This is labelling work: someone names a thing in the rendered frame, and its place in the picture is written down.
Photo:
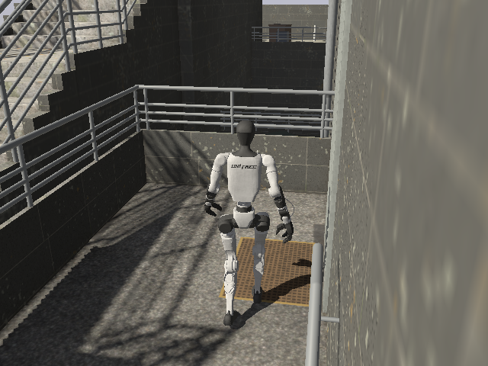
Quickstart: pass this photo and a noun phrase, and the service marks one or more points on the robot left thigh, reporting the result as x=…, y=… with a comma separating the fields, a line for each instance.
x=228, y=235

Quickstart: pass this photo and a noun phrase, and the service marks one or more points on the right robot shin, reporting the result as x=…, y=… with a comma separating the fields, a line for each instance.
x=258, y=270

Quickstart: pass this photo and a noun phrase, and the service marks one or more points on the right robot forearm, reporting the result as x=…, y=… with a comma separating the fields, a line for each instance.
x=282, y=207

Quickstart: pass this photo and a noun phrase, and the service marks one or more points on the right robot upper arm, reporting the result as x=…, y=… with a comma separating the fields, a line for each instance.
x=272, y=174

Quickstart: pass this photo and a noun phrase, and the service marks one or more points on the right robot hand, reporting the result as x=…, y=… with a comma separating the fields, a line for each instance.
x=289, y=232

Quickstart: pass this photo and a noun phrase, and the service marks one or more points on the left robot upper arm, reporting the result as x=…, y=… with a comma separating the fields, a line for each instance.
x=217, y=171

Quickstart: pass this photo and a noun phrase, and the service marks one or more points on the left robot hand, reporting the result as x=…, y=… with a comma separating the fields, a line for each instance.
x=209, y=211

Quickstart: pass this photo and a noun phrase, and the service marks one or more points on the left robot forearm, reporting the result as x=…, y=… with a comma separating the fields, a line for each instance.
x=210, y=197

